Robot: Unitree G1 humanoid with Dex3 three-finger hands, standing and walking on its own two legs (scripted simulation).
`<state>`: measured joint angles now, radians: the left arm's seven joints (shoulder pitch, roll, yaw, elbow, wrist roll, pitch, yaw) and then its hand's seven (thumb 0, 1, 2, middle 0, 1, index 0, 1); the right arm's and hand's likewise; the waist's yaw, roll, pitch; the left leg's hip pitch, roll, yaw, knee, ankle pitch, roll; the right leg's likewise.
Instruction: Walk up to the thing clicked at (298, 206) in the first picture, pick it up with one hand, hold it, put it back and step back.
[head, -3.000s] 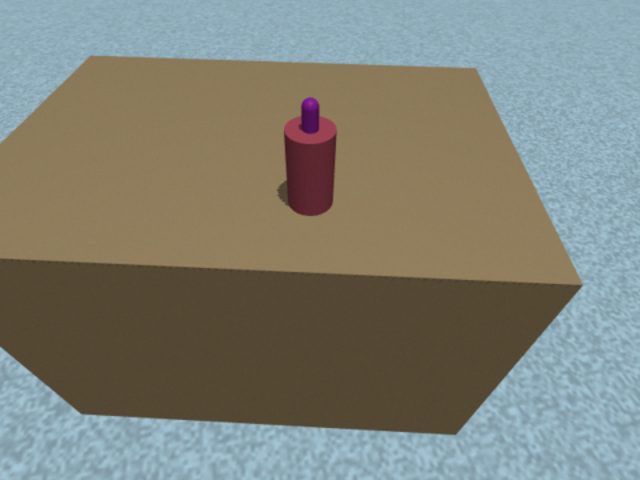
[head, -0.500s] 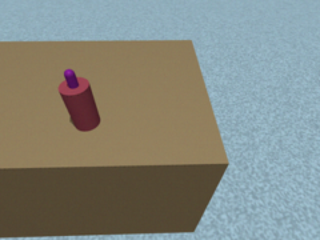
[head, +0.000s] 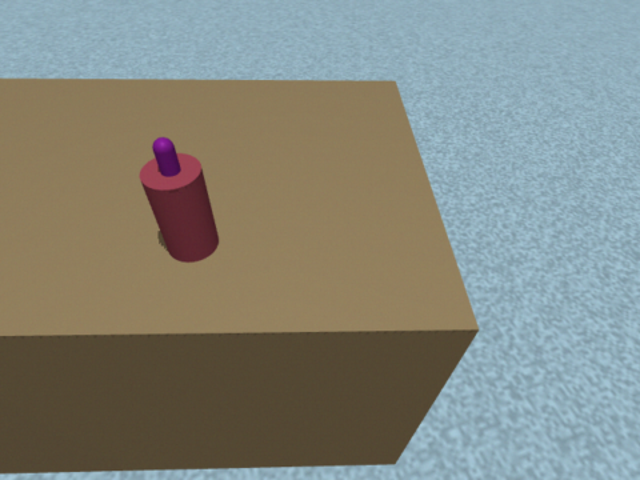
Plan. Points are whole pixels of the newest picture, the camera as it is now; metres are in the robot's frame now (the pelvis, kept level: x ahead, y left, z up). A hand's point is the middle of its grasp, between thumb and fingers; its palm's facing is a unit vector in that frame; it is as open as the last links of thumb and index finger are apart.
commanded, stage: walk up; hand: left
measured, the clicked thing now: (179, 197) +0.52 +0.22 +0.07
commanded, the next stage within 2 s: stand in 0.84 s
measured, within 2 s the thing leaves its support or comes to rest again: neither
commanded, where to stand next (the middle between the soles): +0.04 +0.00 m, yaw +1 degrees
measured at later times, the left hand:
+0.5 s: hand out of the picture +0.10 +0.25 -0.16, palm faces -0.02 -0.94 -0.34, open 7.4 cm
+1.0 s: hand out of the picture +0.10 +0.24 -0.16, palm faces -0.03 -0.94 -0.34, open 7.4 cm
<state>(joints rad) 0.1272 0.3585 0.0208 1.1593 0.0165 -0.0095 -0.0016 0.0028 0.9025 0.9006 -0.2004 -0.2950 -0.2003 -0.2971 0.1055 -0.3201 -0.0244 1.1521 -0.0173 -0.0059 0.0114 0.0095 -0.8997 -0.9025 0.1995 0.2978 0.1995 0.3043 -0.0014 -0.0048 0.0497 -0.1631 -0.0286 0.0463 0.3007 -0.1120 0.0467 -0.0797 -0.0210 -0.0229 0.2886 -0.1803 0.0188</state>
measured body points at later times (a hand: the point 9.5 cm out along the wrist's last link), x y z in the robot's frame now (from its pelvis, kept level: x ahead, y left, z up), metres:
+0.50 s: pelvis +0.02 -0.01 +0.00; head +0.02 +0.00 +0.45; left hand +0.10 +0.29 -0.14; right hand +0.11 -0.31 -0.13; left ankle +0.04 +0.09 -0.75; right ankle -0.01 -0.13 -0.75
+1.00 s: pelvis +0.02 -0.01 +0.00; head +0.03 -0.01 +0.45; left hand +0.10 +0.29 -0.13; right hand +0.10 -0.31 -0.13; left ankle +0.04 +0.09 -0.75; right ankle -0.01 -0.13 -0.75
